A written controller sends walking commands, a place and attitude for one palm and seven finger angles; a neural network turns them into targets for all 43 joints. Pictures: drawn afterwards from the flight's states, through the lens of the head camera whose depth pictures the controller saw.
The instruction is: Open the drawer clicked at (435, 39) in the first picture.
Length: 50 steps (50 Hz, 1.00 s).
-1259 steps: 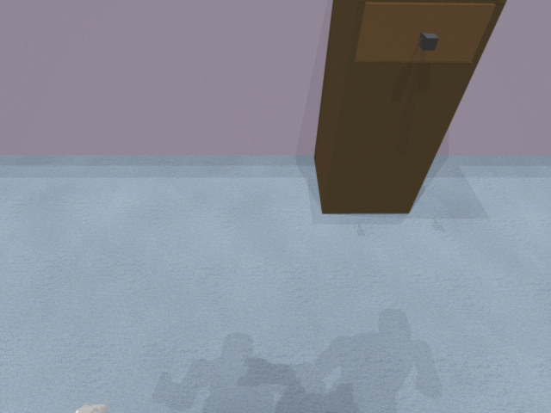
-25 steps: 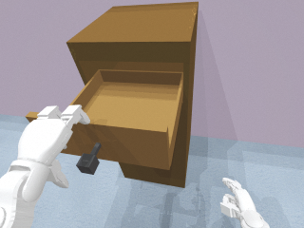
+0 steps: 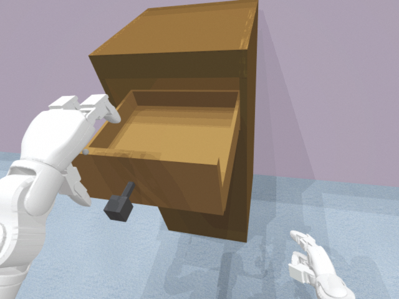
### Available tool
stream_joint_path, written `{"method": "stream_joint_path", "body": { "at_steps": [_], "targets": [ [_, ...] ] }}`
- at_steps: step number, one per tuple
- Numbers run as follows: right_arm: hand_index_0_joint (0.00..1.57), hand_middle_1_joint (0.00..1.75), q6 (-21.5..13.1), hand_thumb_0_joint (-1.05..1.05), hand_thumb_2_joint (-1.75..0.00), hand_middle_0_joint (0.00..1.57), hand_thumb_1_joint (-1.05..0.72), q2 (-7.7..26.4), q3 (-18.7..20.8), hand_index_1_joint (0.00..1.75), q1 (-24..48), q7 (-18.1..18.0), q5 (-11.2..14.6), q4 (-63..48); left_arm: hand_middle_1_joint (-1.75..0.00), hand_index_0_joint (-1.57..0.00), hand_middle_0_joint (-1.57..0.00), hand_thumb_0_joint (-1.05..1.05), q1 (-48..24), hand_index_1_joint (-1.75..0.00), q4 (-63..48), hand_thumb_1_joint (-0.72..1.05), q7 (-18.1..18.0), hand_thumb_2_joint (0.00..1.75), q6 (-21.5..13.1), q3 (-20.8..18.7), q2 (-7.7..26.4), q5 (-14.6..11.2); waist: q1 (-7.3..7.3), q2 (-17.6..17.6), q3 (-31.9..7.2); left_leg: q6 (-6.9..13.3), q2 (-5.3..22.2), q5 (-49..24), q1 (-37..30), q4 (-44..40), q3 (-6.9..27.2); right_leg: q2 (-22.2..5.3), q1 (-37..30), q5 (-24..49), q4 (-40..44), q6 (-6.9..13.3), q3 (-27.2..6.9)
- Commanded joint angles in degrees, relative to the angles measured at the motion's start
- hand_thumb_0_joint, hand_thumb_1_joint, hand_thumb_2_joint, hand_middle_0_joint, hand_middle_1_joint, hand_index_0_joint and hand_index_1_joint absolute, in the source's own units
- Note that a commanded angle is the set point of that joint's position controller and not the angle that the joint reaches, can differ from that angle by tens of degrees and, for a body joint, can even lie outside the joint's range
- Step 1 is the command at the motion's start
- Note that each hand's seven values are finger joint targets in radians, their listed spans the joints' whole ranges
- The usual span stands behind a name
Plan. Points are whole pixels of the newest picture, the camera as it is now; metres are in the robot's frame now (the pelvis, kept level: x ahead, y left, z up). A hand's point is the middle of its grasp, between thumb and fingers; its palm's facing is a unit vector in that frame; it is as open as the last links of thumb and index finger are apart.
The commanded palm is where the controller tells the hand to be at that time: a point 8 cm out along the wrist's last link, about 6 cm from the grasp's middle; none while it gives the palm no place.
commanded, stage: draw the hand back to the body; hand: left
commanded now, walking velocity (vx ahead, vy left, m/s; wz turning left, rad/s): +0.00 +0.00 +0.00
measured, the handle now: (123, 199) +0.27 +0.21 +0.08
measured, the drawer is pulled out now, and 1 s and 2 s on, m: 0.30 0.30 0.30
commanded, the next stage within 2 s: step back with the hand held close in 1.70 s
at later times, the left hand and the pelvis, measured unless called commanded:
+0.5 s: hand (67, 174) +0.22 +0.23 +0.22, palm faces +0.19 -0.02 -0.98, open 13.8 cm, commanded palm +0.17 +0.23 +0.28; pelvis +0.00 -0.01 +0.00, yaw +1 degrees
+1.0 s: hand (51, 155) +0.22 +0.22 +0.27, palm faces +0.47 -0.84 -0.26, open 12.9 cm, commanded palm +0.16 +0.26 +0.27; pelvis +0.02 +0.00 +0.00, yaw +0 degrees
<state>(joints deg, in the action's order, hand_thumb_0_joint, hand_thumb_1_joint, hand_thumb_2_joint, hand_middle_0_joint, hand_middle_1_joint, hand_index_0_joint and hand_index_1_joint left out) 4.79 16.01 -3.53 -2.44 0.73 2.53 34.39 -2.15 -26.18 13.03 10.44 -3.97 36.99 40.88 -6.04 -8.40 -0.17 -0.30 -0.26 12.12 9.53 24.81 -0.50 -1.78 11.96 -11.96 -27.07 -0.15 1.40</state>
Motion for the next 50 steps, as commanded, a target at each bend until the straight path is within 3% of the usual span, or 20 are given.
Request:
{"method": "stream_joint_path", "body": {
  "at_steps": [1,3,6,7,13,17,20,21,23,26,28,31,35,36,37,38,41,42,46,50],
  "targets": [
    [0.20,0.30,-3.0,0.00,-0.90,0.20,-0.90,4.8,2.0,0.30,13.5,0.2,0.5,-11.6,-1.20,-0.30,-0.30,0.00,-9.3,-1.20,-11.9,-0.50,-0.7,0.30,-0.6,-11.6,14.2,-0.7,-0.87,6.3,-11.2,0.7,-0.3,-6.8,1.8,-3.0,-1.0,1.7,-7.5,5.5,3.3,0.2,-0.2],
    [0.20,0.30,-2.5,0.00,-0.90,0.20,-0.90,4.0,1.7,0.30,12.1,0.4,0.1,-10.7,-1.20,-0.30,-0.30,0.00,-7.8,-1.20,-7.6,-0.50,-0.5,0.30,-0.6,-9.6,11.5,0.0,-0.24,8.3,-8.4,0.7,-0.4,-5.5,3.4,-3.4,-1.3,1.5,-5.9,2.6,3.6,0.0,0.5],
    [0.20,0.30,-3.2,0.00,-0.90,0.20,-0.90,5.0,2.0,0.30,13.0,0.0,0.3,-11.5,-1.20,-0.30,-0.30,0.00,-10.8,-1.20,-12.5,-0.50,-2.0,0.30,-2.1,-14.6,16.8,-0.6,-0.94,5.1,-10.4,0.7,-0.2,-4.4,2.6,-2.7,-0.9,1.5,-6.1,2.0,3.5,0.3,-0.2],
    [0.20,0.30,-3.4,0.00,-0.90,0.20,-0.90,3.8,1.2,0.30,12.4,0.3,-0.4,-12.2,-1.20,-0.30,-0.30,0.00,-10.2,-1.20,-12.3,-0.50,-2.0,0.30,-2.6,-12.2,14.0,0.2,-1.64,5.3,-13.1,0.8,-1.3,-6.4,2.3,-2.3,-0.9,1.1,-7.8,2.7,2.7,0.4,-0.2],
    [0.20,0.30,-3.8,0.00,-0.90,0.20,-0.90,3.9,2.0,0.30,11.0,0.1,-0.1,-10.9,-1.20,-0.30,-0.30,0.00,-2.4,-1.20,-11.1,-0.50,-3.7,0.30,-2.7,-12.5,12.1,-1.5,-0.35,6.3,-7.2,0.6,-0.5,-4.9,3.0,-2.5,-1.3,1.3,-4.2,1.9,3.7,-0.1,0.7],
    [0.20,0.30,-4.4,0.00,-0.90,0.20,-0.90,4.2,1.5,0.30,11.4,-0.1,-0.4,-11.9,-1.20,-0.30,-0.30,0.00,-4.7,-1.20,-14.8,-0.50,-4.1,0.30,-3.0,-13.8,14.5,-0.9,-1.11,4.4,-11.2,0.6,-1.2,-4.8,2.2,-1.9,-0.8,0.7,-6.2,1.5,3.1,0.1,-0.2],
    [0.20,0.30,-4.0,0.00,-0.90,0.20,-0.90,4.8,2.1,0.30,11.0,-0.6,-0.3,-11.6,-1.20,-0.30,-0.30,0.00,-0.9,-1.20,-13.9,-0.50,-3.6,0.30,-3.2,-16.0,16.2,-1.7,-0.86,7.2,-8.5,0.8,-0.8,-4.0,2.9,-1.7,-1.1,0.6,-5.0,1.6,3.7,-0.5,0.0],
    [0.20,0.30,-4.7,0.00,-0.90,0.20,-0.90,5.3,2.3,0.30,12.1,-1.0,0.4,-11.8,-1.20,-0.30,-0.30,0.00,-0.6,-1.20,-15.2,-0.50,-3.7,0.30,-3.4,-18.1,17.9,-3.2,-0.57,4.7,-9.0,0.6,-0.2,-3.5,2.3,-1.1,-0.9,0.8,-5.0,2.0,3.9,-0.3,-0.8],
    [0.20,0.30,-4.6,0.00,-0.90,0.20,-0.90,4.4,2.1,0.30,10.3,-1.0,-0.3,-11.2,-1.20,-0.30,-0.30,0.00,2.0,-1.20,-12.8,-0.50,-2.9,0.30,-4.0,-16.0,15.0,-3.2,-0.20,6.9,-8.0,0.8,-0.7,-4.3,2.5,-1.4,-1.1,0.8,-4.5,1.9,3.8,-0.7,0.5],
    [0.20,0.30,-5.3,0.00,-0.90,0.20,-0.90,5.6,2.3,0.30,11.3,-1.6,0.3,-12.1,-1.20,-0.30,-0.30,0.00,2.0,-1.20,-16.7,-0.50,-2.8,0.30,-5.2,-19.5,18.7,-4.9,-0.37,4.7,-8.1,0.5,-0.1,-2.8,2.1,-1.1,-0.8,0.9,-4.2,1.3,4.3,-0.7,-0.2],
    [0.20,0.30,-5.4,0.00,-0.90,0.20,-0.90,4.5,2.1,0.30,9.5,-1.6,-0.5,-11.2,-1.20,-0.30,-0.30,0.00,3.8,-1.20,-12.5,-0.50,-2.6,0.30,-5.7,-17.1,15.3,-4.3,-0.01,7.3,-6.2,0.7,-0.6,-3.0,2.8,-1.6,-1.0,0.9,-3.3,0.0,4.3,-0.9,1.2],
    [0.20,0.30,-6.0,0.00,-0.90,0.20,-0.90,5.6,2.4,0.30,10.4,-2.0,-0.1,-11.6,-1.20,-0.30,-0.30,0.00,3.1,-1.20,-14.5,-0.50,-3.2,0.30,-6.5,-21.7,19.9,-5.4,-0.64,4.2,-6.1,0.4,0.0,-1.9,2.9,-1.2,-0.5,0.8,-3.3,-0.1,4.6,-0.5,0.1],
    [0.20,0.30,-5.5,0.00,-0.90,0.20,-0.90,5.4,2.3,0.30,9.3,-1.7,-0.8,-11.9,-1.20,-0.30,-0.30,0.00,4.6,-1.20,-15.0,-0.50,-3.0,0.30,-7.3,-20.8,18.4,-5.1,-0.98,5.3,-7.2,0.4,-0.7,-3.3,2.6,-1.8,-0.6,0.7,-3.9,0.6,4.3,-0.7,1.3],
    [0.20,0.30,-10.0,0.00,-0.90,0.20,-0.90,0.5,2.4,0.30,7.0,-3.4,-0.6,-13.6,-1.18,-0.30,-0.30,0.00,-5.2,-1.18,-25.9,-0.47,-9.2,0.32,-14.7,-22.4,-1.1,-40.2,4.35,8.2,-4.1,1.6,0.5,1.9,-3.7,-1.1,0.0,2.0,-0.6,-1.7,8.8,1.1,1.1],
    [0.20,0.30,-12.3,0.00,-0.90,0.20,-0.90,1.3,1.4,0.30,3.7,-4.8,-1.9,-8.8,-1.15,-0.29,-0.29,0.00,7.5,-1.15,-9.2,-0.43,-13.2,0.33,-16.7,-23.8,-0.4,-40.5,4.33,13.2,1.2,1.4,1.8,6.1,-1.7,-2.2,0.1,2.2,0.3,-5.4,8.8,0.8,1.8],
    [0.20,0.30,-12.9,0.00,-0.90,0.20,-0.90,1.9,2.2,0.30,3.7,-5.3,-1.7,-8.3,-1.13,-0.29,-0.29,0.00,12.8,-1.13,-10.8,-0.40,-14.5,0.34,-17.8,-25.1,-2.9,-44.5,3.12,18.0,1.2,1.4,2.0,5.3,-0.8,-3.1,0.6,1.8,-1.0,-5.8,9.8,0.1,2.5],
    [0.20,0.30,-16.5,0.00,-0.90,0.20,-0.90,2.2,2.6,0.30,4.7,-6.6,-2.1,-6.2,-1.07,-0.29,-0.29,0.00,5.4,-1.07,-19.0,-0.29,-18.1,0.39,-22.8,-29.3,1.9,-45.7,2.02,4.9,-3.6,1.1,1.3,5.1,-4.5,-3.7,-0.9,0.9,-3.3,-7.4,10.8,0.4,0.2],
    [0.20,0.30,-17.3,0.00,-0.90,0.20,-0.90,0.7,2.1,0.30,3.8,-6.5,-2.4,-6.4,-1.04,-0.28,-0.28,0.00,4.7,-1.04,-19.4,-0.26,-18.5,0.40,-23.9,-25.0,-4.2,-45.4,2.06,1.6,-5.4,1.0,1.0,3.3,-5.1,-4.6,-1.1,0.7,-4.9,-5.6,10.3,0.8,0.8],
    [0.20,0.30,-18.2,0.00,-0.90,0.20,-0.90,1.6,2.9,0.30,3.0,-6.4,-2.8,-4.9,-0.95,-0.27,-0.27,0.00,7.4,-0.95,-15.6,-0.12,-19.6,0.47,-24.3,-22.8,-6.5,-45.2,2.05,3.1,1.4,0.9,1.5,0.1,-3.1,-6.2,-0.6,1.4,-5.0,-2.2,10.7,1.1,1.1],
    [0.20,0.30,-18.4,0.00,-0.90,0.20,-0.90,1.4,3.3,0.30,2.5,-5.7,-3.2,-5.2,-0.86,-0.26,-0.26,0.00,8.8,-0.86,-20.9,0.02,-19.8,0.52,-24.9,-22.5,-6.6,-44.6,1.56,1.2,-3.6,0.9,1.3,-6.7,-4.8,-5.2,-0.7,1.4,-8.7,5.1,8.3,1.4,1.0]
  ]
}}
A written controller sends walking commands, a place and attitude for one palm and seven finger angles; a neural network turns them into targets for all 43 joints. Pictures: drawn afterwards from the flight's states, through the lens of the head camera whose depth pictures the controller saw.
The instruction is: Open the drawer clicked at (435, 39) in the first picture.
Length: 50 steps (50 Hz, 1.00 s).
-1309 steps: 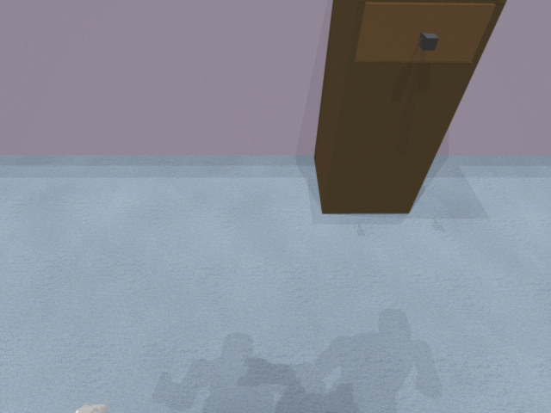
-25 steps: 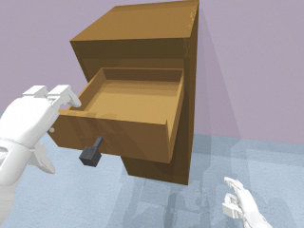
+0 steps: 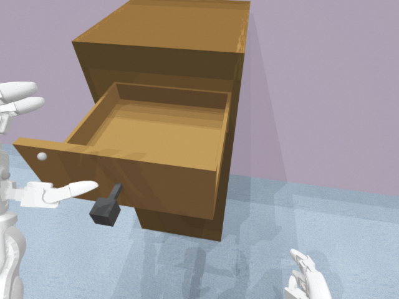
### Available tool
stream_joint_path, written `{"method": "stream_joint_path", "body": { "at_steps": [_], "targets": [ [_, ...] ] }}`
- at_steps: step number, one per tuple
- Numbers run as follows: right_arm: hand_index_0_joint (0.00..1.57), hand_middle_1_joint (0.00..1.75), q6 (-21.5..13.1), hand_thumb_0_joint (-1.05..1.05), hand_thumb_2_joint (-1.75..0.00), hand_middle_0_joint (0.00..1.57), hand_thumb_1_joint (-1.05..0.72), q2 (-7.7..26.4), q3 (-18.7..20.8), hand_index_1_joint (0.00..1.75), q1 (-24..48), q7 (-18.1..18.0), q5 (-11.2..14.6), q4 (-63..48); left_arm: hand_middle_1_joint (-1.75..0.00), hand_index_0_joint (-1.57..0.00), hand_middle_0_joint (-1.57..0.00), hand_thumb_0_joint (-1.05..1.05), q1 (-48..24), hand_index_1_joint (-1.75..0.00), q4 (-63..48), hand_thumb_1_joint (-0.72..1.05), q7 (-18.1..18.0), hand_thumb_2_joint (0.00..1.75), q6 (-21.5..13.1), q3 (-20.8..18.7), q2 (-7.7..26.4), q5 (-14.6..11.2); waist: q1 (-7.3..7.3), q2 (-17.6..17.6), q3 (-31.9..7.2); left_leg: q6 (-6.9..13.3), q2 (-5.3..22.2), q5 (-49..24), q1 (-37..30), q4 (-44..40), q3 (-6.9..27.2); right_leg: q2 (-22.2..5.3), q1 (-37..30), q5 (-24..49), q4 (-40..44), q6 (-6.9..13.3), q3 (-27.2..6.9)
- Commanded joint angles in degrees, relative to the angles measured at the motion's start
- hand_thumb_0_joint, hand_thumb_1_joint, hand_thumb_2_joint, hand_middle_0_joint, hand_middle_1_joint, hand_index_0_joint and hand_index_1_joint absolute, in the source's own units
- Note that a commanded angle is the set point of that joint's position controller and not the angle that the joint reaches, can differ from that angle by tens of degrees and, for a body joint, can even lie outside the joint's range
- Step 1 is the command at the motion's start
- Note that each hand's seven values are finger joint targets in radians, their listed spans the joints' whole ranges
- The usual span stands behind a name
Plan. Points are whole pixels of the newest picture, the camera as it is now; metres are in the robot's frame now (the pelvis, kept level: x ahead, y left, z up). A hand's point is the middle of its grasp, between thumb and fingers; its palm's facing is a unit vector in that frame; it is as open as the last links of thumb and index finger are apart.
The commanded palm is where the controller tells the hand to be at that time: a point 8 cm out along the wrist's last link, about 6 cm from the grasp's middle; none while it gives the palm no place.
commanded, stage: draw the hand back to the body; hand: left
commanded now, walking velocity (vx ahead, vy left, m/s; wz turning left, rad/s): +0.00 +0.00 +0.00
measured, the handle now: (110, 202) +0.26 +0.21 +0.08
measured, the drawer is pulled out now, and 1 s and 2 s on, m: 0.30 0.30 0.30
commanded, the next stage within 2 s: step back with the hand held close in 0.70 s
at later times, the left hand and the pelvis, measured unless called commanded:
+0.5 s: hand (25, 157) +0.20 +0.25 +0.26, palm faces +0.53 -0.77 -0.34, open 8.6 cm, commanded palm +0.15 +0.29 +0.26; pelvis +0.02 +0.01 +0.00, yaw +0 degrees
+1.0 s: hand (31, 164) +0.20 +0.24 +0.25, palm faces +0.48 -0.75 -0.46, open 7.4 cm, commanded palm +0.12 +0.29 +0.26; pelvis +0.00 +0.01 +0.00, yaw +1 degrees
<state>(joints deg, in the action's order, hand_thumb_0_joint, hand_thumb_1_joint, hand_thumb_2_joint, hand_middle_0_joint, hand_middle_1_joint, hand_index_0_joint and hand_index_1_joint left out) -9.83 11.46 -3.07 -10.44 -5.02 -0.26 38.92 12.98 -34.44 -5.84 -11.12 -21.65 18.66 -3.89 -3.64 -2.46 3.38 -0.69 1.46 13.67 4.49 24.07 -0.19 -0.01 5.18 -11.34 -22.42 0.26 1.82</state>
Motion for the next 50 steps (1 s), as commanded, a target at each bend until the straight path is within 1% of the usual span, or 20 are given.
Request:
{"method": "stream_joint_path", "body": {
  "at_steps": [1,3,6,11,13,15,16,19,22,25,31,35,37,40,41,42,43,45,46,50],
  "targets": [
    [0.20,0.30,-4.0,0.00,-0.90,0.20,-0.90,6.4,3.1,0.30,10.9,0.1,-0.6,-9.9,-0.84,-0.26,-0.26,0.00,-4.8,-0.84,-13.6,0.06,-1.0,0.54,-3.4,-5.8,12.7,0.0,-1.13,-3.0,-8.1,1.3,-0.2,-9.6,0.0,-4.1,-0.9,-0.3,-2.8,6.2,3.6,1.0,0.7],
    [0.20,0.30,-3.7,0.00,-0.90,0.20,-0.90,6.2,3.1,0.30,10.4,0.4,-0.5,-10.0,-0.80,-0.25,-0.25,0.00,-3.2,-0.80,-14.5,0.13,-0.9,0.57,-3.2,-5.6,11.8,0.1,-0.89,-3.5,-8.3,1.1,-0.1,-11.9,0.3,-3.7,-1.0,-0.3,-3.2,8.7,2.7,1.0,0.9],
    [0.20,0.30,-3.3,0.00,-0.90,0.20,-0.90,6.5,3.6,0.30,10.0,0.6,-0.3,-9.9,-0.73,-0.25,-0.25,0.00,0.0,-0.73,-13.7,0.23,-1.1,0.62,-2.7,-7.9,13.1,-0.2,-1.07,-2.0,-8.1,0.8,0.2,-15.4,0.2,-3.0,-1.0,0.1,-3.2,12.1,2.3,1.1,1.2],
    [0.20,0.30,-2.0,0.00,-0.90,0.20,-0.90,6.5,4.0,0.30,9.6,0.7,0.2,-10.0,-0.62,-0.24,-0.24,0.00,0.9,-0.62,-12.0,0.41,-0.9,0.69,-1.7,-9.0,12.8,-0.8,-0.69,-1.5,-7.4,0.6,0.6,-16.1,0.0,-2.8,-1.2,0.1,-2.0,12.8,2.2,1.0,1.2],
    [0.20,0.30,-1.4,0.00,-0.90,0.20,-0.90,6.5,4.1,0.30,9.2,0.8,0.3,-10.1,-0.57,-0.23,-0.23,0.00,1.2,-0.57,-11.0,0.48,-0.8,0.72,-1.2,-9.3,12.7,-1.0,-0.56,0.4,-7.2,0.6,0.7,-15.8,0.3,-3.0,-1.1,0.0,-1.9,12.6,2.0,0.7,1.4],
    [0.20,0.30,-1.0,0.00,-0.90,0.20,-0.90,6.5,4.2,0.30,9.5,0.7,0.4,-10.4,-0.52,-0.22,-0.22,0.00,0.1,-0.52,-11.4,0.55,-0.9,0.75,-1.0,-9.6,13.0,-0.9,-0.61,-0.1,-7.9,0.8,0.6,-14.9,0.0,-3.0,-1.2,0.0,-1.7,11.8,2.0,0.7,1.2],
    [0.20,0.30,-0.9,0.00,-0.90,0.20,-0.90,6.6,4.1,0.30,9.8,0.6,0.5,-10.1,-0.50,-0.22,-0.22,0.00,-0.5,-0.50,-11.2,0.58,-0.8,0.76,-0.7,-9.1,12.8,-0.8,-0.54,-2.7,-6.8,0.6,0.5,-15.0,0.0,-2.8,-1.4,0.1,-1.2,11.7,2.5,0.9,0.9],
    [0.20,0.30,-0.3,0.00,-0.90,0.20,-0.90,6.3,4.1,0.30,9.6,0.6,0.4,-10.6,-0.43,-0.22,-0.22,0.00,0.2,-0.43,-10.7,0.69,-1.0,0.81,-0.1,-9.7,13.1,-1.0,-0.67,0.8,-7.5,0.9,0.5,-15.2,0.0,-2.9,-0.8,0.0,-1.8,12.2,2.1,0.8,1.1],
    [0.20,0.30,-0.5,0.00,-0.90,0.20,-0.90,6.2,3.8,0.30,9.8,0.7,0.2,-10.5,-0.37,-0.21,-0.21,0.00,-1.3,-0.37,-13.4,0.80,-1.0,0.86,0.0,-8.6,12.7,-0.7,-0.50,-3.6,-8.4,0.6,0.3,-16.1,-0.7,-2.5,-0.9,-0.2,-1.8,12.7,1.9,0.9,0.8],
    [0.20,0.30,-0.4,0.00,-0.90,0.20,-0.90,6.0,3.7,0.30,9.8,0.7,0.1,-10.7,-0.30,-0.20,-0.20,0.00,-0.7,-0.30,-12.5,0.90,-1.2,0.90,0.5,-8.7,12.7,-0.6,-0.66,-0.4,-8.0,0.9,0.3,-15.4,-0.4,-2.5,-0.8,0.0,-1.6,12.5,2.0,0.8,1.0],
    [0.20,0.30,0.0,0.00,-0.90,0.20,-0.90,6.0,3.6,0.30,10.4,0.4,0.3,-10.5,-0.30,-0.20,-0.20,0.00,-3.0,-0.30,-11.3,0.90,-1.2,0.90,1.1,-8.7,13.0,-0.7,-0.65,-2.8,-5.6,0.7,0.2,-11.8,0.3,-3.0,-0.6,0.0,-0.3,8.6,3.2,1.0,0.8],
    [0.20,0.30,-0.1,0.00,-0.90,0.20,-0.90,5.8,3.6,0.30,10.4,0.5,0.1,-10.8,-0.30,-0.20,-0.20,0.00,-2.2,-0.30,-11.3,0.90,-1.2,0.90,1.0,-8.9,13.0,-0.8,-0.93,-0.6,-6.4,0.9,0.2,-11.0,0.3,-3.1,-0.3,-0.1,-0.7,7.9,2.9,0.9,0.7],
    [0.20,0.30,-0.1,0.00,-0.90,0.20,-0.90,5.7,3.6,0.30,10.6,0.4,0.3,-10.8,-0.30,-0.20,-0.20,0.00,-1.8,-0.30,-10.9,0.90,-1.1,0.90,1.1,-8.8,12.9,-1.0,-0.94,-2.4,-6.2,0.9,0.2,-9.9,0.5,-3.3,-0.4,-0.3,-0.5,6.8,3.2,0.9,0.3],
    [0.20,0.30,-0.3,0.00,-0.90,0.20,-0.90,5.7,3.6,0.30,10.7,0.4,0.3,-10.9,-0.30,-0.20,-0.20,0.00,-1.5,-0.30,-10.8,0.90,-1.2,0.90,0.9,-9.2,13.2,-1.0,-1.10,-1.4,-5.8,1.0,0.1,-9.2,0.9,-3.1,-0.5,-0.3,-0.2,6.0,3.5,0.8,0.3],
    [0.20,0.30,1.0,0.00,-0.90,0.20,-0.90,6.9,2.8,0.30,8.4,1.2,1.5,-13.4,-0.30,-0.20,-0.20,0.00,-9.1,-0.30,-12.1,0.90,-1.7,0.90,-1.7,-17.8,22.7,-0.2,2.16,-3.4,0.8,1.9,0.5,-3.9,6.5,-2.1,0.9,-3.2,6.8,4.6,6.6,0.5,-4.2],
    [0.20,0.30,1.9,0.00,-0.90,0.20,-0.90,6.7,3.6,0.30,9.0,0.9,1.2,-12.8,-0.30,-0.20,-0.20,0.00,-2.6,-0.30,-8.8,0.90,-0.9,0.90,-1.8,-12.6,16.8,-0.5,2.48,4.4,-1.2,2.3,0.6,-4.8,6.5,0.3,2.3,-4.6,8.7,4.8,7.7,0.3,-4.4],
    [0.20,0.30,2.4,0.00,-0.90,0.20,-0.90,7.1,3.9,0.30,8.7,1.0,1.3,-13.1,-0.30,-0.20,-0.20,0.00,1.3,-0.30,-8.8,0.90,-0.6,0.90,-1.8,-12.0,15.9,-0.3,2.70,7.4,-2.9,2.5,0.3,-6.1,5.4,2.4,1.8,-5.6,9.8,5.1,8.2,0.5,-4.9],
    [0.20,0.30,3.0,0.00,-0.90,0.20,-0.90,7.2,4.4,0.30,8.1,1.0,1.3,-13.1,-0.30,-0.20,-0.20,0.00,4.9,-0.30,-11.0,0.90,-0.7,0.90,-2.3,-12.2,16.3,-0.1,3.08,6.0,-7.0,2.4,0.1,-7.8,5.0,5.3,1.1,-7.8,9.8,7.7,7.0,1.3,-5.7],
    [0.20,0.30,3.1,0.00,-0.90,0.20,-0.90,7.4,4.6,0.30,8.1,0.8,1.4,-13.2,-0.30,-0.20,-0.20,0.00,5.7,-0.30,-12.7,0.90,-0.9,0.90,-2.7,-13.1,17.2,-0.2,3.09,3.2,-9.0,2.2,0.1,-9.4,4.8,5.4,1.1,-8.1,9.3,10.3,5.7,1.6,-5.3],
    [0.20,0.30,3.9,0.00,-0.90,0.20,-0.90,7.9,5.6,0.30,6.9,0.7,1.7,-14.7,-0.30,-0.20,-0.20,0.00,11.5,-0.30,-16.8,0.90,-1.9,0.90,-3.2,-15.9,18.8,-0.3,3.32,1.4,-14.1,2.0,2.6,-18.9,6.7,3.7,2.4,-6.1,5.4,15.7,-0.7,0.5,-3.1]
  ]
}}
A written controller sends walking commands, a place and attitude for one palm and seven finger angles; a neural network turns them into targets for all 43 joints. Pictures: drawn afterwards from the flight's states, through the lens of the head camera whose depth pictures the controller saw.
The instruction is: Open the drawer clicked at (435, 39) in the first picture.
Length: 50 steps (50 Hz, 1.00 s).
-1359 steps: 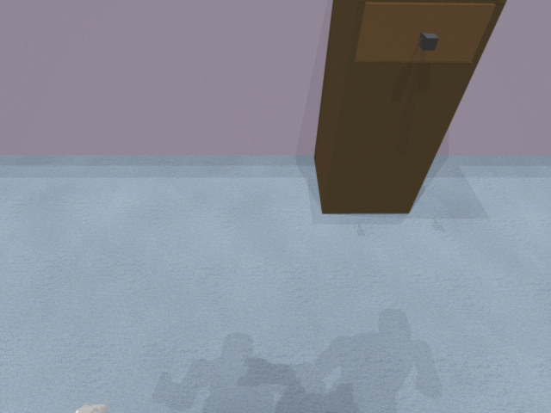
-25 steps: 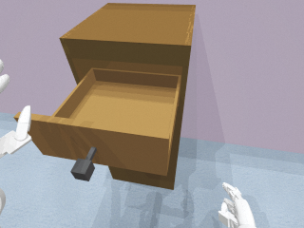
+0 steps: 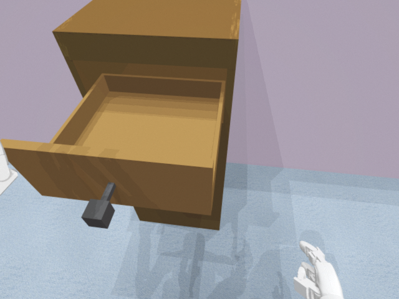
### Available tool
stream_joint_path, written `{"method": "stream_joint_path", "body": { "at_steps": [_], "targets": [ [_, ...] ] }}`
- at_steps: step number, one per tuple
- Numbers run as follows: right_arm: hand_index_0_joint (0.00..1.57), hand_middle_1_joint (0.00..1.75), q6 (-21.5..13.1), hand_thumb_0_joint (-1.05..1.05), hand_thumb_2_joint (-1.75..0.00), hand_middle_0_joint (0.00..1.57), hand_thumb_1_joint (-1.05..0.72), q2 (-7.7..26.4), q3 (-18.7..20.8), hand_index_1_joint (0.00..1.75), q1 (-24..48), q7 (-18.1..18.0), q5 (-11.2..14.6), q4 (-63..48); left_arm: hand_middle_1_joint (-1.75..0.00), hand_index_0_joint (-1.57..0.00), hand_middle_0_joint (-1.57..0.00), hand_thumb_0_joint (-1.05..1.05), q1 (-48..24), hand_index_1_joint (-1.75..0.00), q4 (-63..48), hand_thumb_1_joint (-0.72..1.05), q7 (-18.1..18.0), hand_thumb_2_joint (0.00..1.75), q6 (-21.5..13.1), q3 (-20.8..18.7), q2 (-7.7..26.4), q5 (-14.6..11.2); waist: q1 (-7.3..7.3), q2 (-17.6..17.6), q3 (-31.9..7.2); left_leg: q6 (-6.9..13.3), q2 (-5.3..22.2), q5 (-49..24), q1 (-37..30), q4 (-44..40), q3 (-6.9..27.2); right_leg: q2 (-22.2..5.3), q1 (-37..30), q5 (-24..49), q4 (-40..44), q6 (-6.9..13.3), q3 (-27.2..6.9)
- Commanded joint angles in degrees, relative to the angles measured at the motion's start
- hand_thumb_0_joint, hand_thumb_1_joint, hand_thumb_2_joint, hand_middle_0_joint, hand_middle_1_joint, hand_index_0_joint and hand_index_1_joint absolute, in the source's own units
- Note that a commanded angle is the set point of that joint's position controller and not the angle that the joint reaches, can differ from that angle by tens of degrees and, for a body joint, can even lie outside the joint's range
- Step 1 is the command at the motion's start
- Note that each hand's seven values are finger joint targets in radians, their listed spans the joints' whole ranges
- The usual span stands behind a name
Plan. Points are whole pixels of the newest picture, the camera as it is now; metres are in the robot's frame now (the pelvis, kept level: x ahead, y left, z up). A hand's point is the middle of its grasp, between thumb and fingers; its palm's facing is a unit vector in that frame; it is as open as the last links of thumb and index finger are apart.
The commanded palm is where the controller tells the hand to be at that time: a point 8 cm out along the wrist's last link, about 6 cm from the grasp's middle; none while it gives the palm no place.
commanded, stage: step back with the hand held close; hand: left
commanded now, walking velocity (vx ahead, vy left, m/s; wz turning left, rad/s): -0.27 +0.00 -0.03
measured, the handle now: (103, 203) +0.26 +0.20 +0.08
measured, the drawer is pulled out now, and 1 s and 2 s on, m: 0.30 0.30 0.30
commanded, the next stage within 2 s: stop stepping back and stand still in 0.88 s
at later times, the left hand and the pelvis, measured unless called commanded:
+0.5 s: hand out of the picture +0.12 +0.25 +0.26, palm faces +0.53 -0.74 -0.41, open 7.4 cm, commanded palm +0.05 +0.30 +0.27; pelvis -0.08 +0.02 -0.02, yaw +0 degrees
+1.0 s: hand out of the picture +0.04 +0.28 +0.26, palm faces +0.46 -0.76 -0.46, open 7.4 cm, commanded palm -0.04 +0.33 +0.27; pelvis -0.17 +0.05 +0.00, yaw +0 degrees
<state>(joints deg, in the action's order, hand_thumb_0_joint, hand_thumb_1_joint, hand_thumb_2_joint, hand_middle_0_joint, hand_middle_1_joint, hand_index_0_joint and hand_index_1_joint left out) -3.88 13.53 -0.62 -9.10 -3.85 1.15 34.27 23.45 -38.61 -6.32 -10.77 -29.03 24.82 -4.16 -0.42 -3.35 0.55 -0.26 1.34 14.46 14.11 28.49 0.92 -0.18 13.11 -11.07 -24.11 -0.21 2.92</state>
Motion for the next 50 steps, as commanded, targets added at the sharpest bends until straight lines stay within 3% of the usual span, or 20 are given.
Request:
{"method": "stream_joint_path", "body": {
  "at_steps": [1,8,15,20,22,25,28,30,33,34,36,37,39,41,42,43,44,46,48,50],
  "targets": [
    [0.20,0.30,-2.1,0.00,-0.90,0.20,-0.90,6.0,3.5,0.30,5.8,-0.6,0.2,-10.0,-0.30,-0.20,-0.20,0.00,1.5,-0.30,-13.5,0.90,-1.8,0.90,-3.9,-10.0,14.0,-0.1,-0.07,0.3,-12.5,1.5,3.1,-21.3,-3.0,-1.0,1.7,-5.6,-2.9,16.5,-0.3,0.8,-3.9],
    [0.20,0.30,-2.6,0.00,-0.90,0.20,-0.90,6.6,4.2,0.30,4.7,-0.7,0.2,-11.4,-0.30,-0.20,-0.20,0.00,3.1,-0.30,-14.5,0.90,-2.8,0.90,-4.6,-11.8,14.2,0.1,-0.43,-2.3,-11.0,2.3,6.0,-15.9,6.1,-4.8,4.7,-2.9,-4.5,10.3,-6.9,0.3,-2.9],
    [0.20,0.30,-4.2,0.00,-0.90,0.20,-0.90,6.8,4.0,0.30,3.5,-0.5,0.0,-11.1,-0.30,-0.20,-0.20,0.00,-1.7,-0.30,-12.2,0.90,-3.3,0.90,-5.6,-11.8,13.9,1.1,0.09,-1.1,-6.4,3.3,5.8,6.4,16.6,-5.7,4.2,-3.7,-2.7,-0.2,-7.9,0.9,-5.8],
    [0.20,0.30,-4.3,0.00,-0.90,0.20,-0.90,6.6,3.7,0.30,2.1,-0.8,0.0,-9.3,-0.30,-0.20,-0.20,0.00,-6.0,-0.30,-10.5,0.90,-4.3,0.90,-6.3,-9.8,13.9,1.5,1.01,7.8,-3.8,1.2,-0.2,12.2,6.0,8.6,0.9,-10.2,15.6,-20.9,7.8,3.6,-12.2],
    [0.20,0.30,-4.1,0.00,-0.90,0.20,-0.90,6.0,3.3,0.30,2.0,-1.0,-0.3,-8.4,-0.30,-0.20,-0.20,0.00,-6.0,-0.30,-10.8,0.90,-4.9,0.90,-6.2,-9.8,14.3,1.3,1.24,9.5,-5.7,0.9,-0.5,8.4,2.0,10.3,0.1,-11.8,17.0,-18.2,7.9,4.3,-10.4],
    [0.20,0.30,-4.1,0.00,-0.90,0.20,-0.90,6.8,3.3,0.30,2.7,-1.4,-0.3,-9.0,-0.30,-0.20,-0.20,0.00,-5.5,-0.30,-12.2,0.90,-5.0,0.90,-6.6,-10.2,14.1,1.3,1.13,1.9,-4.7,2.2,3.0,12.7,6.3,0.7,5.1,-7.1,15.1,-18.5,0.9,2.1,-6.1],
    [0.20,0.30,-5.5,0.00,-0.90,0.20,-0.90,6.7,3.8,0.30,3.4,-1.6,-0.7,-10.2,-0.30,-0.20,-0.20,0.00,-7.1,-0.30,-14.7,0.90,-5.2,0.90,-7.8,-12.2,13.9,1.9,0.33,-12.2,-7.1,6.8,14.3,22.8,23.8,-18.4,18.6,2.6,-2.6,-11.8,-25.4,-0.4,-1.4],
    [0.20,0.30,-6.3,0.00,-0.90,0.20,-0.90,6.3,4.6,0.30,2.8,-0.9,-1.0,-9.7,-0.30,-0.20,-0.20,0.00,-7.0,-0.30,-12.7,0.90,-4.7,0.90,-7.7,-12.6,14.4,2.1,0.27,-7.6,-7.3,7.9,14.3,15.0,21.2,-14.4,16.0,2.4,-1.4,-13.3,-27.9,0.1,-3.7],
    [0.20,0.30,-7.1,0.00,-0.90,0.20,-0.90,6.0,3.8,0.30,3.5,0.2,-1.0,-8.4,-0.30,-0.20,-0.20,0.00,-5.2,-0.30,-11.2,0.90,-4.0,0.90,-7.4,-10.6,12.7,1.7,0.00,-6.3,-5.1,5.9,10.7,5.3,18.1,-8.0,10.7,0.8,-1.4,-10.7,-13.4,1.6,-4.2],
    [0.20,0.30,-7.1,0.00,-0.90,0.20,-0.90,6.1,3.6,0.30,4.0,0.5,-1.0,-8.4,-0.30,-0.20,-0.20,0.00,-5.8,-0.30,-11.4,0.90,-3.6,0.90,-7.3,-10.6,13.5,1.4,0.27,-3.0,-3.8,4.2,7.8,7.4,18.3,-5.1,8.5,-1.6,-0.3,-8.4,-6.4,3.0,-7.7],
    [0.20,0.30,-6.5,0.00,-0.90,0.20,-0.90,5.9,3.4,0.30,3.4,1.0,-1.4,-6.6,-0.30,-0.20,-0.20,0.00,-7.3,-0.30,-11.1,0.90,-3.7,0.90,-7.7,-12.8,17.8,1.2,0.79,6.7,-3.2,-0.7,0.1,5.6,8.9,9.4,0.8,-14.6,11.1,-5.5,9.6,8.1,-21.7],
    [0.20,0.30,-6.4,0.00,-0.90,0.20,-0.90,5.0,3.4,0.30,2.8,1.0,-0.6,-5.7,-0.30,-0.20,-0.20,0.00,-9.3,-0.30,-11.2,0.90,-3.6,0.90,-7.8,-9.1,15.0,1.2,0.99,10.9,-6.1,-1.4,-1.1,5.3,3.7,17.9,-0.1,-18.0,13.6,-1.9,10.2,9.4,-19.9],
    [0.20,0.30,-6.0,0.00,-0.90,0.20,-0.90,4.6,3.8,0.30,4.0,0.7,-0.1,-6.7,-0.30,-0.20,-0.20,0.00,-6.7,-0.30,-12.0,0.90,-3.5,0.90,-6.8,-10.1,15.3,1.7,0.18,15.2,-8.2,-0.9,-0.7,7.5,5.8,22.9,0.7,-18.0,8.6,17.5,4.8,10.0,-16.0],
    [0.20,0.30,-5.3,0.00,-0.90,0.20,-0.90,4.0,2.9,0.30,4.1,0.3,-0.4,-6.5,-0.30,-0.20,-0.20,0.00,-4.4,-0.30,-12.4,0.90,-3.3,0.90,-6.3,-11.9,16.5,1.8,1.12,10.4,-7.7,-1.3,0.4,3.5,4.5,8.8,-0.5,-14.5,5.1,29.3,-1.7,7.2,-10.1],
    [0.20,0.30,-5.1,0.00,-0.90,0.20,-0.90,4.2,2.7,0.30,3.5,-0.1,-0.5,-6.6,-0.30,-0.20,-0.20,0.00,-3.4,-0.30,-14.1,0.90,-3.0,0.90,-6.1,-10.7,15.0,1.5,1.52,4.3,-7.9,-0.9,0.7,-9.6,1.9,-1.5,-0.1,-9.6,5.2,27.5,-7.0,3.7,-6.5],
    [0.20,0.30,-5.5,0.00,-0.90,0.20,-0.90,6.6,3.6,0.30,4.3,-0.2,-0.8,-7.6,-0.30,-0.20,-0.20,0.00,-3.2,-0.30,-17.1,0.90,-2.9,0.90,-6.8,-11.6,15.6,1.5,0.05,-8.4,-10.0,2.3,9.3,-27.7,1.1,-7.3,9.8,-1.8,6.3,14.2,-15.9,-0.6,-2.2],
    [0.20,0.30,-6.4,0.00,-0.90,0.20,-0.90,6.2,4.3,0.30,4.0,0.1,-1.2,-7.9,-0.30,-0.20,-0.20,0.00,-3.3,-0.30,-19.2,0.90,-2.8,0.90,-7.9,-12.6,16.5,0.5,-0.57,-13.1,-13.6,5.8,17.0,-38.2,0.0,-9.8,14.4,1.9,6.4,-11.2,-25.2,-0.5,-2.6],
    [0.20,0.30,-8.0,0.00,-0.90,0.20,-0.90,6.1,5.3,0.30,2.5,0.6,-2.8,-6.9,-0.30,-0.20,-0.20,0.00,-1.8,-0.30,-20.5,0.90,-2.7,0.90,-9.0,-14.5,17.5,-0.9,-0.15,-11.4,-16.8,8.6,20.5,-35.1,-2.0,-9.2,17.4,4.2,11.2,-25.1,-42.6,0.0,-7.1],
    [0.20,0.30,-8.6,0.00,-0.90,0.20,-0.90,5.6,5.1,0.30,1.2,1.7,-2.1,-4.6,-0.30,-0.20,-0.20,0.00,-2.3,-0.30,-20.9,0.90,-2.9,0.90,-8.2,-11.8,14.0,-0.4,0.57,-8.2,-17.3,8.4,17.7,-44.8,-9.1,-5.3,10.4,4.0,13.7,-20.3,-41.2,-0.6,-5.9],
    [0.20,0.30,-8.5,0.00,-0.90,0.20,-0.90,5.4,4.8,0.30,2.2,2.5,-1.3,-4.9,-0.30,-0.20,-0.20,0.00,-1.8,-0.30,-20.5,0.90,-2.6,0.90,-6.3,-10.5,13.0,-0.3,0.82,-8.9,-15.1,6.9,15.3,-31.5,-6.4,-8.2,7.0,4.1,11.5,-18.0,-39.3,-1.1,-3.1]
  ]
}}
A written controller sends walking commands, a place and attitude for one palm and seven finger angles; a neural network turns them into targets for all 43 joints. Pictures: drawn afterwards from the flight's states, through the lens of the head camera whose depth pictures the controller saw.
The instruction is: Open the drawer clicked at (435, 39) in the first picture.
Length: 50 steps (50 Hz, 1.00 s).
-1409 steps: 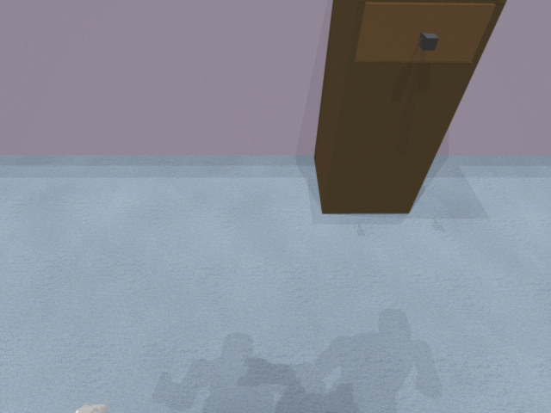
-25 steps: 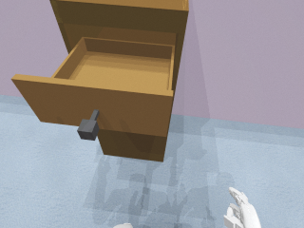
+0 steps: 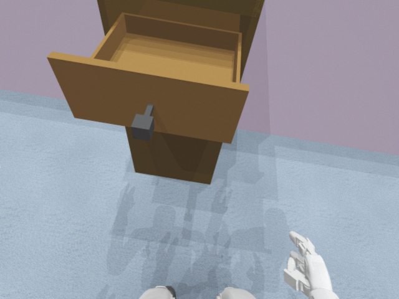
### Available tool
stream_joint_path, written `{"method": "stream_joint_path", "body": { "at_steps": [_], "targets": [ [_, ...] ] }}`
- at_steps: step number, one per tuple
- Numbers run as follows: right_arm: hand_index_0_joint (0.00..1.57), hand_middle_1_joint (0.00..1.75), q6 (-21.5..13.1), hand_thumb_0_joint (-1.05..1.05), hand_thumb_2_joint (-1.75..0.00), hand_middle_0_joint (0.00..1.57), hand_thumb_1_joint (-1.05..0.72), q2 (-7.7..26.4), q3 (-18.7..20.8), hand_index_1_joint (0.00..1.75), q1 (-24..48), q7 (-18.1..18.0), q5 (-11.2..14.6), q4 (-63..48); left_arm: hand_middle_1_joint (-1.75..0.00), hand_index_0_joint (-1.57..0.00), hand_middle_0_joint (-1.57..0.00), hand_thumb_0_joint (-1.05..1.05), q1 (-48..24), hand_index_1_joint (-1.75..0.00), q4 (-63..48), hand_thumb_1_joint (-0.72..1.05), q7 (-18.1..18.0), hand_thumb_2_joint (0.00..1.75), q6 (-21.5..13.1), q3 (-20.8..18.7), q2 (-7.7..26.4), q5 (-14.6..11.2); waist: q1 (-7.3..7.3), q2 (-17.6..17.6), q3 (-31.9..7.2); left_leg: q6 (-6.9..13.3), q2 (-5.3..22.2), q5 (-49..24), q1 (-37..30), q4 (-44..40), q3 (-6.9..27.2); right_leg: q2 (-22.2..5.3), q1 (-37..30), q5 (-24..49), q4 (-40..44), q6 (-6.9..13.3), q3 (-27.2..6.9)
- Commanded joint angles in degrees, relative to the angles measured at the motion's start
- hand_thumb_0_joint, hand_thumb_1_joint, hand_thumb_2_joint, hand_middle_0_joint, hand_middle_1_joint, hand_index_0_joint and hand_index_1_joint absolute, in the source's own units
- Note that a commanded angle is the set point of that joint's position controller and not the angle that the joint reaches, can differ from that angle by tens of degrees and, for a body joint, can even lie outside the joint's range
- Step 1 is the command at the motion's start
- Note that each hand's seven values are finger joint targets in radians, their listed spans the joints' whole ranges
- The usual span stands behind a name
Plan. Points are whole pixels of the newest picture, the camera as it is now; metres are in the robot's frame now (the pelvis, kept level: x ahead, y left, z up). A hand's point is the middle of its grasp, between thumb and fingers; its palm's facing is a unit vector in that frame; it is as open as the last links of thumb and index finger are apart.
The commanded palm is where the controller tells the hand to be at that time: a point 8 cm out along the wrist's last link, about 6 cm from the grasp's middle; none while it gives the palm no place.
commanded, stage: stop stepping back and stand still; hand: left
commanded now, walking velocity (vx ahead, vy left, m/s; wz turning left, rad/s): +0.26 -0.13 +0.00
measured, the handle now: (145, 120) +0.43 +0.15 +0.09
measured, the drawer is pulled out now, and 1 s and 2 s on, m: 0.30 0.30 0.30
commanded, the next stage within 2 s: let the arm hang, fingers relaxed in 1.02 s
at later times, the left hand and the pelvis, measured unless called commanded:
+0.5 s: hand out of the picture +0.11 +0.27 +0.26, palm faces +0.55 -0.77 -0.33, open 7.4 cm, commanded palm +0.04 +0.30 +0.27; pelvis -0.10 +0.02 -0.01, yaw -1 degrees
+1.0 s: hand out of the picture +0.12 +0.24 +0.26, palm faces +0.49 -0.76 -0.43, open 7.4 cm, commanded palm +0.04 +0.30 +0.27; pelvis -0.09 +0.02 +0.00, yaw -2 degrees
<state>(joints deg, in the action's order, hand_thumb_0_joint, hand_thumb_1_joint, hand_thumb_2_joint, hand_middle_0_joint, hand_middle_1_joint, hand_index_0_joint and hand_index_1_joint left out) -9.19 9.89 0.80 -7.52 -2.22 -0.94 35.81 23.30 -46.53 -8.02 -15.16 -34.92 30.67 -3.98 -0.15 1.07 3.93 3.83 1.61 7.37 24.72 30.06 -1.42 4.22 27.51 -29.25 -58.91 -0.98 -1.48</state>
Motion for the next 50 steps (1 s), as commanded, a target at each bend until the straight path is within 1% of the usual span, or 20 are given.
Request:
{"method": "stream_joint_path", "body": {
  "at_steps": [1,4,7,8,9,10,11,13,17,19,22,28,29,31,32,37,40,43,46,50],
  "targets": [
    [0.20,0.30,-3.2,0.00,-0.90,0.20,-0.90,9.1,3.4,0.30,0.9,0.7,0.9,-7.3,-0.30,-0.20,-0.20,0.00,-1.9,-0.30,-13.1,0.90,-1.1,0.90,-1.5,-5.4,8.0,-0.7,0.53,-12.6,-17.5,2.5,14.5,-12.3,-15.6,-11.9,9.7,-0.6,-4.3,-0.1,-1.1,-0.2,2.2],
    [0.20,0.30,-1.7,0.00,-0.90,0.20,-0.90,8.5,1.6,0.30,2.4,0.2,0.8,-9.0,-0.30,-0.20,-0.20,0.00,-2.2,-0.30,-10.1,0.90,-1.8,0.90,0.8,-5.4,8.4,-1.4,0.81,-15.8,-12.3,-1.0,11.6,25.6,-3.8,-24.6,10.4,1.0,-15.2,-3.3,12.8,1.3,8.1],
    [0.20,0.30,0.0,0.00,-0.90,0.20,-0.90,8.4,1.1,0.30,2.4,-0.6,0.6,-9.7,-0.30,-0.20,-0.20,0.00,-3.4,-0.30,-7.4,0.90,-1.8,0.90,2.3,-4.9,9.1,-1.4,0.85,-16.8,-11.9,-6.6,5.4,27.1,-0.9,-21.2,4.3,1.4,-26.3,-2.3,35.0,4.1,10.7],
    [0.20,0.30,0.6,0.00,-0.90,0.20,-0.90,8.2,1.1,0.30,0.8,-0.5,0.9,-9.5,-0.30,-0.20,-0.20,0.00,-2.4,-0.30,-6.2,0.90,-1.4,0.90,2.5,-5.0,10.0,-0.9,1.28,-8.3,-11.7,-7.4,1.4,21.9,-4.4,-9.2,-0.1,-4.2,-21.7,-0.9,44.0,6.8,5.3],
    [0.20,0.30,1.6,0.00,-0.90,0.20,-0.90,8.0,1.1,0.30,0.2,-0.5,0.9,-9.0,-0.30,-0.20,-0.20,0.00,-1.8,-0.30,-6.3,0.90,-1.3,0.90,2.2,-5.9,12.3,-1.0,1.44,5.4,-10.7,-7.0,-1.0,13.6,-9.7,13.5,-0.5,-17.4,-7.3,-2.8,51.3,11.7,-10.3],
    [0.20,0.30,2.2,0.00,-0.90,0.20,-0.90,8.3,0.3,0.30,1.1,-0.7,0.7,-8.1,-0.30,-0.20,-0.20,0.00,-6.0,-0.30,-8.1,0.90,-1.8,0.90,1.6,-7.1,14.3,-1.8,0.98,8.2,-8.4,-6.2,-0.2,10.5,-4.5,24.4,1.6,-24.9,-2.4,3.4,52.5,14.2,-14.6],
    [0.20,0.30,2.2,0.00,-0.90,0.20,-0.90,8.5,-0.8,0.30,1.3,-0.2,-0.6,-7.7,-0.30,-0.20,-0.20,0.00,-8.1,-0.30,-4.2,0.90,-2.3,0.90,0.6,-9.2,16.1,-1.1,1.36,3.1,-8.9,-6.6,2.0,10.2,-3.6,25.2,1.2,-25.8,-2.3,10.0,51.5,14.9,-13.7],
    [0.20,0.30,1.8,0.00,-0.90,0.20,-0.90,9.1,1.0,0.30,0.0,-1.2,2.2,-7.6,-0.30,-0.20,-0.20,0.00,-7.3,-0.30,1.4,0.90,-1.8,0.90,2.5,-2.8,7.5,-0.8,1.75,10.9,-6.7,-5.0,1.0,10.8,-0.2,20.2,1.9,-19.0,-8.6,6.7,46.1,9.3,-6.5],
    [0.20,0.30,1.5,0.00,-0.90,0.20,-0.90,9.2,0.0,0.30,-0.1,-2.9,1.2,-6.8,-0.30,-0.20,-0.20,0.00,-8.3,-0.30,1.6,0.90,-1.9,0.90,2.2,0.4,6.2,0.9,1.93,-1.8,-1.9,-2.2,1.6,12.0,-9.4,-1.1,-0.9,-14.5,-5.1,4.9,37.7,6.6,-1.3],
    [0.20,0.30,0.7,0.00,-0.90,0.20,-0.90,10.9,0.7,0.30,-0.2,-3.3,1.6,-8.6,-0.30,-0.20,-0.20,0.00,-10.1,-0.30,-1.7,0.90,-2.0,0.90,1.1,-0.4,7.2,0.9,1.22,-8.2,-3.6,0.9,8.1,6.2,-10.0,-5.9,8.9,-7.3,-6.7,12.9,27.7,2.6,3.3],
    [0.20,0.30,-0.7,0.00,-0.90,0.20,-0.90,9.5,0.7,0.30,-0.3,-2.9,0.5,-7.7,-0.30,-0.20,-0.20,0.00,-11.9,-0.30,-7.1,0.90,-2.0,0.90,-1.1,-1.6,8.6,1.6,2.39,-14.9,-7.6,5.3,17.7,19.3,-10.3,-18.3,25.5,-4.0,-2.5,-1.3,8.7,1.2,4.0],
    [0.20,0.30,-1.5,0.00,-0.90,0.20,-0.90,9.4,0.9,0.30,0.7,-1.0,0.8,-8.7,-0.30,-0.20,-0.20,0.00,-0.7,-0.30,-7.8,0.90,-2.4,0.90,-0.5,-3.8,8.1,1.3,0.63,-13.6,-9.3,-0.1,9.6,26.8,4.2,-14.1,6.1,-3.6,-24.2,4.8,27.3,2.7,8.6],
    [0.20,0.30,-0.6,0.00,-0.90,0.20,-0.90,9.4,1.2,0.30,0.8,-1.0,0.8,-9.0,-0.30,-0.20,-0.20,0.00,-0.3,-0.30,-6.1,0.90,-2.4,0.90,-0.2,-4.4,8.5,1.5,0.77,-9.4,-8.1,-1.5,6.5,28.1,8.0,-7.4,3.0,-5.5,-25.6,2.3,31.7,4.4,4.9],
    [0.20,0.30,1.1,0.00,-0.90,0.20,-0.90,8.4,1.1,0.30,-0.7,-1.0,0.5,-8.6,-0.30,-0.20,-0.20,0.00,-0.6,-0.30,-3.0,0.90,-2.5,0.90,-0.4,-8.1,11.7,0.5,0.85,6.9,-6.2,-4.1,0.3,17.8,10.1,17.7,-1.8,-22.3,-18.1,-8.4,48.5,12.7,-20.4],
    [0.20,0.30,0.7,0.00,-0.90,0.20,-0.90,8.3,1.2,0.30,-0.5,-0.8,0.9,-8.0,-0.30,-0.20,-0.20,0.00,-4.6,-0.30,-5.1,0.90,-2.8,0.90,-1.3,-7.8,11.6,0.1,0.64,9.1,-6.6,-4.3,0.9,16.9,11.9,25.1,-0.8,-25.1,-20.2,0.9,48.3,14.1,-21.9],
    [0.20,0.30,0.9,0.00,-0.90,0.20,-0.90,8.0,0.6,0.30,-1.1,-2.0,1.2,-6.2,-0.30,-0.20,-0.20,0.00,-4.8,-0.30,3.3,0.90,-2.4,0.90,-0.4,-3.1,6.4,0.7,2.36,3.1,-3.5,-3.0,1.8,10.5,-9.6,1.8,-2.5,-16.3,-6.0,3.5,40.9,8.1,-3.3],
    [0.20,0.30,-0.1,0.00,-0.90,0.20,-0.90,10.7,1.5,0.30,0.1,-2.3,1.6,-8.3,-0.30,-0.20,-0.20,0.00,-8.7,-0.30,-1.9,0.90,-2.3,0.90,-1.2,-1.3,6.0,1.2,0.99,-11.6,-4.7,1.6,11.5,8.4,-10.5,-9.6,13.9,-5.6,-7.1,10.6,25.4,1.6,5.0],
    [0.20,0.30,-1.0,0.00,-0.90,0.20,-0.90,8.7,0.9,0.30,-0.1,-1.7,0.9,-7.7,-0.30,-0.20,-0.20,0.00,-8.0,-0.30,-2.8,0.90,-1.8,0.90,-2.0,-1.7,6.3,2.1,1.13,-14.2,-5.4,2.6,14.2,14.3,-6.4,-17.0,17.9,-4.6,-9.3,5.0,17.4,1.0,4.5],
    [0.20,0.30,-2.0,0.00,-0.90,0.20,-0.90,8.8,0.8,0.30,-0.2,-0.9,1.0,-7.9,-0.30,-0.20,-0.20,0.00,-3.4,-0.30,-6.9,0.90,-2.0,0.90,-2.5,-3.6,8.2,2.0,0.01,-10.0,-10.1,0.6,10.5,-4.1,-10.0,-8.7,8.7,-5.3,-15.2,12.7,29.4,1.1,4.7],
    [0.20,0.30,-1.0,0.00,-0.90,0.20,-0.90,8.1,1.1,0.30,-0.9,-0.1,1.7,-8.2,-0.30,-0.20,-0.20,0.00,1.4,-0.30,-7.0,0.90,-2.0,0.90,-2.3,-4.3,7.3,0.6,1.54,0.3,-13.3,-3.3,3.6,-4.3,-9.4,2.3,1.0,-12.6,-18.9,31.6,36.8,4.4,-5.2]
  ]
}}
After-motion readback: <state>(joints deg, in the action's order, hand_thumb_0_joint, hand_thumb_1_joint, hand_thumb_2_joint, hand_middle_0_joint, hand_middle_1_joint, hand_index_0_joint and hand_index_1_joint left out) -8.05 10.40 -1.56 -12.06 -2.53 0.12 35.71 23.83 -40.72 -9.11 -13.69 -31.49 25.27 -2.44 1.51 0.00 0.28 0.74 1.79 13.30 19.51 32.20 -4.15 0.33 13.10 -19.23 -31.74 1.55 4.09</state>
